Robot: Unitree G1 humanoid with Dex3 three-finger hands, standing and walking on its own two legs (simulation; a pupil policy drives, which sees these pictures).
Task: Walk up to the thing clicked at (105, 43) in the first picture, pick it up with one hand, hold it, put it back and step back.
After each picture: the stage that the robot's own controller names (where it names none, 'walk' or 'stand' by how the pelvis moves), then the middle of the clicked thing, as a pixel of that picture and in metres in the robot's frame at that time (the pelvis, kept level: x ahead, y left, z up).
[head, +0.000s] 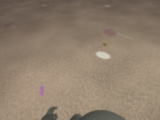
stand; (105, 43) +1.78 -0.27 -0.72
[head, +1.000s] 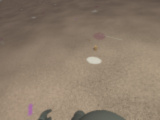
walk; (95, 48) +1.66 +0.13 -0.69
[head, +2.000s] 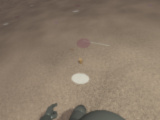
walk; (80, 61) +1.11 +0.37 -0.72
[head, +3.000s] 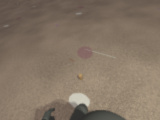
walk; (80, 77) +0.73 +0.31 -0.72
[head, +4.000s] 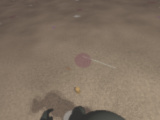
walk; (78, 90) +0.51 +0.27 -0.72
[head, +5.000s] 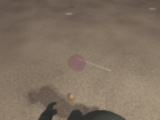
stand; (72, 97) +0.37 +0.27 -0.71
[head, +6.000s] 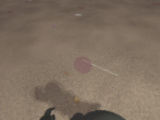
stand; (76, 100) +0.35 +0.22 -0.72
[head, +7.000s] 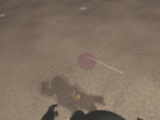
stand; (79, 97) +0.35 +0.21 -0.72
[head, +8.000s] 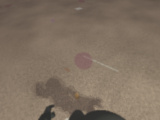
stand; (77, 96) +0.36 +0.21 -0.71
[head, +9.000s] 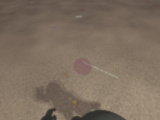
stand; (75, 102) +0.34 +0.23 -0.73
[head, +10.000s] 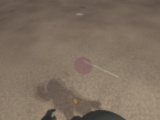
stand; (75, 102) +0.33 +0.22 -0.73
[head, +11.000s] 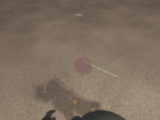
go down; (75, 102) +0.32 +0.22 -0.73
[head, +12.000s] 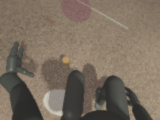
go down; (66, 61) +0.42 +0.25 -0.33
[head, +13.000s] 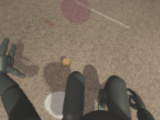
approach; (67, 62) +0.42 +0.25 -0.30
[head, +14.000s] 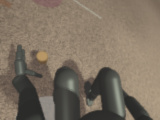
close in; (42, 58) +0.41 +0.28 -0.22
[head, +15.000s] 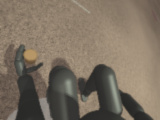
close; (30, 57) +0.40 +0.29 -0.22
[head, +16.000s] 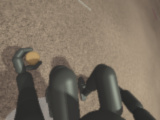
lift; (32, 59) +0.38 +0.28 -0.22
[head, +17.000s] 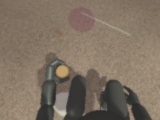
lift; (63, 73) +0.30 +0.22 -0.03
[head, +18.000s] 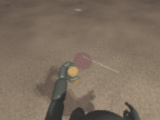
lift; (73, 75) +0.32 +0.15 +0.03
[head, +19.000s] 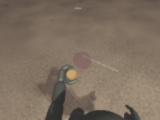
hold; (72, 77) +0.31 +0.16 +0.01
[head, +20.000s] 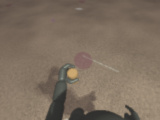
hold; (73, 76) +0.32 +0.16 +0.02
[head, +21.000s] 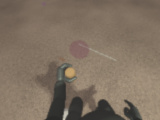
crouch; (71, 75) +0.34 +0.16 -0.04
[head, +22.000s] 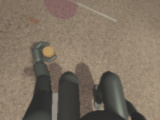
lower; (50, 54) +0.44 +0.27 -0.10
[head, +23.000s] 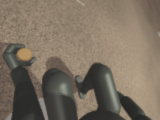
lower; (25, 56) +0.41 +0.28 -0.23
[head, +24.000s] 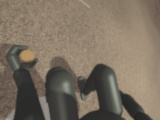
lower; (28, 57) +0.39 +0.29 -0.22
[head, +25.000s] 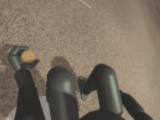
lower; (29, 58) +0.39 +0.29 -0.22
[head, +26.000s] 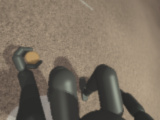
lower; (33, 59) +0.38 +0.29 -0.22
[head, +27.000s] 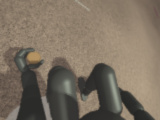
open; (34, 60) +0.39 +0.26 -0.22
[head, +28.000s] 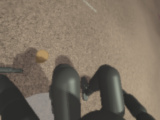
stand; (41, 57) +0.38 +0.25 -0.22
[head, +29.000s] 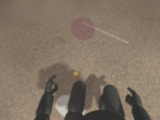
walk; (75, 75) +0.38 +0.20 -0.47
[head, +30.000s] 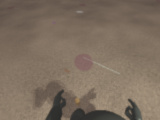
stand; (77, 101) +0.33 +0.18 -0.66
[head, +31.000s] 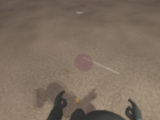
stand; (77, 101) +0.34 +0.19 -0.67
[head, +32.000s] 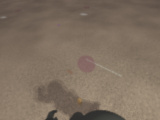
stand; (79, 101) +0.34 +0.18 -0.71
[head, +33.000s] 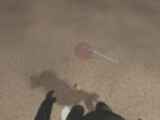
walk; (78, 88) +0.38 +0.14 -0.70
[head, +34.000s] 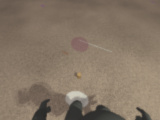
walk; (79, 75) +0.59 +0.17 -0.70
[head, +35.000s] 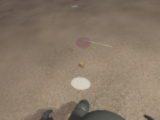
stand; (82, 65) +0.92 +0.30 -0.70
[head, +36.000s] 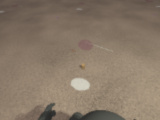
stand; (83, 66) +0.96 +0.20 -0.72
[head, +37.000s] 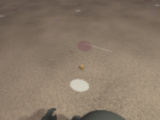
stand; (82, 67) +0.95 +0.22 -0.73
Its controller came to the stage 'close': yes
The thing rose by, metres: 0.72
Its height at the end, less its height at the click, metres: +0.00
